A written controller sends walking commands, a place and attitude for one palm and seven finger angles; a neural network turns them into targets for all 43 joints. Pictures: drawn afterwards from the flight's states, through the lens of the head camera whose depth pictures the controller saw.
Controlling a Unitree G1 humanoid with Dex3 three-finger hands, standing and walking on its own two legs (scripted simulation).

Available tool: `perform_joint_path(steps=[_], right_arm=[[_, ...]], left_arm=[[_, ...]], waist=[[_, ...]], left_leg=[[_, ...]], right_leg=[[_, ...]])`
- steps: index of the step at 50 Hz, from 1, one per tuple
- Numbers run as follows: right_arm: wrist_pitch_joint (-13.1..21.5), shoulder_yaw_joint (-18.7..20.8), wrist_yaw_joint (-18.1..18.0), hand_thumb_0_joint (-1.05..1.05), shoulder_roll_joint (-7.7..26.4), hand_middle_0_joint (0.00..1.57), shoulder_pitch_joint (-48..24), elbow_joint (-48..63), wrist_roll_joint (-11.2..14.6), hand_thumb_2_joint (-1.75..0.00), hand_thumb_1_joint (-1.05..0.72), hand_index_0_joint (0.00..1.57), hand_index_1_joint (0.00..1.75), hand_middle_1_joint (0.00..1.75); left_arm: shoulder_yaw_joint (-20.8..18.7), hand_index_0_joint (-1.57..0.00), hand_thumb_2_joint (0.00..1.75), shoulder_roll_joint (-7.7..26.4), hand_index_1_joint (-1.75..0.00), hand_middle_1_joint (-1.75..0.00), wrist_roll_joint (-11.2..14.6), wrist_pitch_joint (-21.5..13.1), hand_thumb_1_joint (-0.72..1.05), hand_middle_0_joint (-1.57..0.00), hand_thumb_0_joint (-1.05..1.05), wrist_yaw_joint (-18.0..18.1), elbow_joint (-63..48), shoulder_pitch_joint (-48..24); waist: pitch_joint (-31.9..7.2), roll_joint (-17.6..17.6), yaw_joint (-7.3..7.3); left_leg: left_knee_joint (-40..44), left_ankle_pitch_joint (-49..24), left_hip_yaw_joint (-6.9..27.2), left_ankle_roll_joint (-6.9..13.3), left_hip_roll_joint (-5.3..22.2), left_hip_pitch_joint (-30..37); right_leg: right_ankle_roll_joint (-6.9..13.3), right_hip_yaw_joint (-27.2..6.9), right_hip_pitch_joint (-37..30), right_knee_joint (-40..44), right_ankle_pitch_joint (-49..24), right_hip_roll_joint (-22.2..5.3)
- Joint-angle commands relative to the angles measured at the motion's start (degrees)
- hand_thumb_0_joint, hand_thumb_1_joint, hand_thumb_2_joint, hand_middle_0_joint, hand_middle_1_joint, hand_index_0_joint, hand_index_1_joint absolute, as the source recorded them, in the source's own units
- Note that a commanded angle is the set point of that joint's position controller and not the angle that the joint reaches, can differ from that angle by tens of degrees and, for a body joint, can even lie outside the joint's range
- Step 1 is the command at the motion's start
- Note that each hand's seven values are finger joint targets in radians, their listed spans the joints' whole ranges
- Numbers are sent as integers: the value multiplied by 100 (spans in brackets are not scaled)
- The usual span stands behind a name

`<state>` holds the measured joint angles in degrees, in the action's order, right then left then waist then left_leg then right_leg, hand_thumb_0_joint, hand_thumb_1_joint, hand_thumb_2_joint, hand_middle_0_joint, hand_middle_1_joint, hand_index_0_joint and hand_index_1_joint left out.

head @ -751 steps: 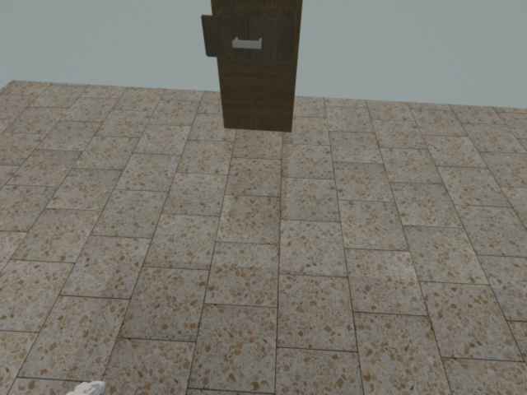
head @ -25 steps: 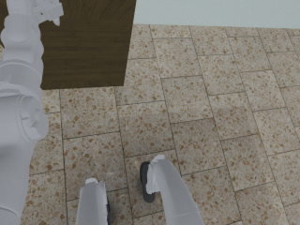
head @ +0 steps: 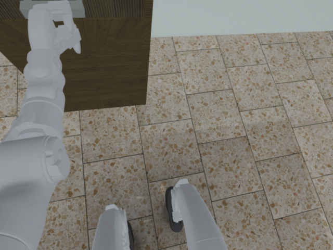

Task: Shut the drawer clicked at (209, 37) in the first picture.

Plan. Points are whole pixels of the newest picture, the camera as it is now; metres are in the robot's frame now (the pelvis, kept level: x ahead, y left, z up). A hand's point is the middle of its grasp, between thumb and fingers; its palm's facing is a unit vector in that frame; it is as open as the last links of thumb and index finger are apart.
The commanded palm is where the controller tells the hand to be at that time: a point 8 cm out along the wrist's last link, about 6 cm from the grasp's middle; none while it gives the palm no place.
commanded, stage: pull the fist back off the drawer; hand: left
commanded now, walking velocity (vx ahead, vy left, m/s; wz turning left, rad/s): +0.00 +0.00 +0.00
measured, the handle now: (54, 1) +0.67 +0.14 +0.05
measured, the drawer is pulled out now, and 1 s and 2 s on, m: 0.00 0.00 0.00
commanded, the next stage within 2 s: draw the hand back to the body in 0.12 s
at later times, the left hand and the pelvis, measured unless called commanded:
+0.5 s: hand (56, 60) +0.49 +0.12 +0.09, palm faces -0.03 -1.00 -0.08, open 3.2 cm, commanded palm +0.44 +0.18 +0.11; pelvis +0.04 -0.01 +0.06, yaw +1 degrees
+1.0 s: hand out of the picture +0.33 +0.19 +0.21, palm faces +0.21 -0.94 -0.29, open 3.2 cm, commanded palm +0.28 +0.24 +0.22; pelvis +0.06 +0.00 +0.12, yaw +3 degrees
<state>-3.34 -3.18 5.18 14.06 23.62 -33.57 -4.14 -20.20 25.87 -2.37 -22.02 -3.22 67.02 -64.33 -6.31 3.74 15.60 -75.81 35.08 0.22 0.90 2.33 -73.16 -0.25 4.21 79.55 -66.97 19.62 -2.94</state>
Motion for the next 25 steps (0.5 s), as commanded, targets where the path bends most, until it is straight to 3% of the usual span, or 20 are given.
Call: perform_joint_path(steps=[1, 3, 4, 5, 7, 9, 11, 12, 14, 17, 19, 20, 22, 24, 25], right_arm=[[7, 470, -49, 0, 1074, 20, 1090, 226, 67, -90, -90, 20, 30, 30], [7, 507, -75, 0, 1030, 20, 1061, 230, 71, -90, -90, 20, 30, 30], [29, 525, -78, 0, 1013, 20, 1036, 270, 62, -90, -90, 20, 30, 30], [31, 561, -78, 0, 1004, 20, 1050, 203, 68, -90, -90, 20, 30, 30], [23, 591, -104, 0, 1009, 20, 1039, 136, 67, -90, -90, 20, 30, 30], [17, 588, -125, 0, 982, 20, 1001, 110, 67, -90, -90, 20, 30, 30], [-9, 621, -143, 0, 1003, 20, 983, 61, 65, -90, -90, 20, 30, 30], [-27, 647, -142, 0, 1013, 20, 979, 170, 74, -90, -90, 20, 30, 30], [-48, 674, -113, 0, 985, 20, 867, 426, 145, -90, -90, 20, 30, 30], [-106, 684, -131, 0, 922, 20, 668, 611, 310, -90, -90, 20, 30, 30], [-97, 676, -183, 0, 907, 20, 545, 763, 390, -90, -90, 20, 30, 30], [-83, 671, -213, 0, 891, 20, 466, 781, 424, -90, -90, 20, 30, 30], [-26, 662, -288, 0, 871, 20, 356, 813, 456, -90, -90, 20, 30, 30], [77, 654, -337, 0, 837, 20, 226, 867, 479, -90, -90, 20, 30, 30], [120, 646, -355, 0, 814, 20, 190, 841, 485, -90, -90, 20, 30, 30]], left_arm=[[-176, -140, 90, 949, -160, -160, 241, -481, 90, -140, 0, 34, -1364, -1701], [-32, -140, 90, 825, -160, -160, 228, -625, 90, -140, 0, 36, -1799, -1895], [58, -140, 90, 737, -160, -160, 236, -730, 90, -140, 0, 45, -2153, -1957], [152, -140, 90, 558, -160, -160, 254, -761, 90, -140, 0, 49, -2067, -1796], [130, -140, 90, 478, -160, -160, 318, -813, 90, -140, 0, 60, -1954, -1685], [448, -140, 90, 140, -160, -160, 304, -862, 90, -140, 0, 24, -1937, -1775], [461, -140, 90, 34, -160, -160, 316, -881, 90, -140, 0, 37, -1791, -1619], [268, -140, 90, 253, -160, -160, 337, -915, 90, -140, 0, 39, -2202, -1318], [313, -140, 90, 186, -160, -160, 464, -851, 90, -140, 0, 0, -2934, -454], [524, -140, 90, -71, -160, -160, 646, -493, 90, -140, 0, -69, -3469, 610], [505, -140, 90, -69, -160, -160, 745, -290, 90, -140, 0, -66, -3894, 1135], [528, -140, 90, -122, -160, -160, 807, -231, 90, -140, 0, -54, -4123, 1238], [576, -140, 90, -158, -160, -160, 853, -214, 90, -140, 0, -44, -4503, 1437], [745, -140, 90, -292, -160, -160, 922, -280, 90, -140, 0, -78, -5063, 1701], [821, -140, 90, -387, -160, -160, 946, -282, 90, -140, 0, -112, -5088, 2000]], waist=[[-3482, 243, -114], [-3666, 281, -94], [-3854, 613, -146], [-3892, 657, -127], [-3671, 363, -80], [-3460, 561, -49], [-3468, 412, -58], [-3835, 542, -284], [-4419, 777, -572], [-3892, 123, -690], [-3696, -129, -806], [-3554, -235, -793], [-3298, -376, -829], [-3261, -120, -897], [-3082, -163, -937]], left_leg=[[1168, -2121, 149, 51, -243, 1200], [1161, -2267, 132, 57, -263, 1355], [1151, -2541, 139, 22, -267, 1687], [1165, -2809, 191, -26, -250, 1986], [1146, -2900, 190, -28, -237, 1939], [1180, -3000, 200, -47, -237, 2113], [1155, -3176, 260, -77, -212, 2240], [1226, -3474, 229, -101, -225, 2439], [1401, -4145, 192, -150, -222, 2989], [1809, -3928, 96, -59, -210, 2760], [2065, -3592, 14, -4, -244, 2613], [2184, -3395, -19, 12, -262, 2585], [2388, -3143, -75, 24, -280, 2702], [2548, -3241, -105, 15, -288, 3058], [2652, -3390, -82, 0, -271, 3205]], right_leg=[[178, -263, -3658, 512, -1343, 380], [166, -306, -3792, 501, -1589, 369], [190, -288, -3714, 437, -1781, 359], [185, -230, -3575, 426, -1876, 357], [159, -227, -3612, 450, -1973, 358], [173, -193, -3373, 451, -1928, 343], [156, -154, -3261, 424, -1909, 334], [175, -184, -3599, 437, -2122, 324], [197, -203, -4101, 524, -2547, 321], [162, -240, -4806, 871, -2785, 330], [171, -271, -5260, 1067, -2817, 322], [149, -277, -5408, 1180, -2808, 318], [133, -278, -5602, 1357, -2723, 313], [146, -269, -5716, 1490, -2720, 303], [143, -230, -5726, 1553, -2721, 301]])
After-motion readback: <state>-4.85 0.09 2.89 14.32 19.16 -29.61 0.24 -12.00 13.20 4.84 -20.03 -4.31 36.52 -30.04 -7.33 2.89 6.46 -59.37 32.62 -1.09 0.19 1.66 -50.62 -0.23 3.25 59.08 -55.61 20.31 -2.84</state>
